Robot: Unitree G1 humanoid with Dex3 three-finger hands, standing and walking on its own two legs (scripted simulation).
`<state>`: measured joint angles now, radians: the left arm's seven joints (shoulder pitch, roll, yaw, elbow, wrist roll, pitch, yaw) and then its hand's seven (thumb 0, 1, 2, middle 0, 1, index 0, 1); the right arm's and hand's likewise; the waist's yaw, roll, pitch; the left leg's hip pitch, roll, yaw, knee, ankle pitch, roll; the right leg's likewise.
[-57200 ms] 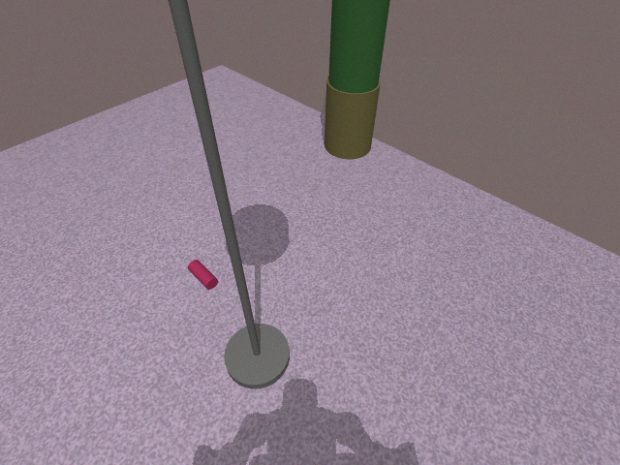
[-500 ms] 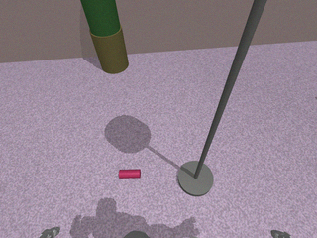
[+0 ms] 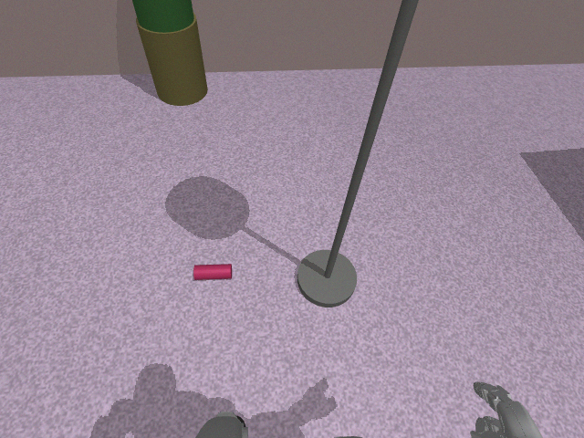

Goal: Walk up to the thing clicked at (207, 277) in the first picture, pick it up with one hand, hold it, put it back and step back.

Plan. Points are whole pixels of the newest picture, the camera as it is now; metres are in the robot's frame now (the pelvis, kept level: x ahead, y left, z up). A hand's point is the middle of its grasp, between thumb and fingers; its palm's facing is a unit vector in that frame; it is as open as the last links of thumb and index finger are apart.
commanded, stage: step back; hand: left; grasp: from above
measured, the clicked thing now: (213, 271) +0.71 +0.27 -0.73
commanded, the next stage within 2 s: stand in 1.92 s
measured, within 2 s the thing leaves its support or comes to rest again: neither
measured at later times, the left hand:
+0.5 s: hand out of the picture -0.06 +0.24 -0.14, palm faces +0.10 -0.92 -0.38, open 7.4 cm
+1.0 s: hand out of the picture -0.31 +0.20 -0.13, palm faces +0.08 -0.90 -0.44, open 7.4 cm
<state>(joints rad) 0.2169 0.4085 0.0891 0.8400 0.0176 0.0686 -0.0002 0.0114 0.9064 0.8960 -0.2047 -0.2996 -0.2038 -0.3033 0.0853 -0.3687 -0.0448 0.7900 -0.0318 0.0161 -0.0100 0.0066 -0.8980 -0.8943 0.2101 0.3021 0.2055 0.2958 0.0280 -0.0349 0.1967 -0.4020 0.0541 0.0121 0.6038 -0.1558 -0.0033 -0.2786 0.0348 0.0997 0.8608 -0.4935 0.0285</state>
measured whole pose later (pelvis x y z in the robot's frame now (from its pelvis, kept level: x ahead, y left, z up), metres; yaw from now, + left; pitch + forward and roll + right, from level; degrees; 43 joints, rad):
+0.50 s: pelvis -0.18 -0.03 +0.00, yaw +6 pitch -3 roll +2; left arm 0.08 0.39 0.07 0.76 0.02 0.08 0.01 0.01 0.90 0.90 -0.21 -0.30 -0.21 -0.30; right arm 0.23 -0.35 -0.04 0.89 -0.04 0.03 -0.01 0.01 -0.90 -0.89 0.21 0.30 0.20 0.30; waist 0.00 -0.06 0.21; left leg -0.25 -0.06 -0.01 0.65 -0.34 0.02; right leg -0.48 -0.03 0.02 0.80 -0.39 -0.01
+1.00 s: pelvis -0.32 -0.07 +0.01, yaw +4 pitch -2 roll +0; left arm 0.27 0.36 0.06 0.94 0.05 0.00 0.00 0.01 0.90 0.90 -0.21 -0.30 -0.21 -0.30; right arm 0.18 -0.42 -0.06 0.91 -0.02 0.05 0.00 0.01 -0.90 -0.89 0.21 0.30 0.20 0.29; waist 0.04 0.06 0.07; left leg -0.39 -0.04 -0.13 0.93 -0.45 -0.02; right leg -0.27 -0.01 0.02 0.64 -0.34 0.00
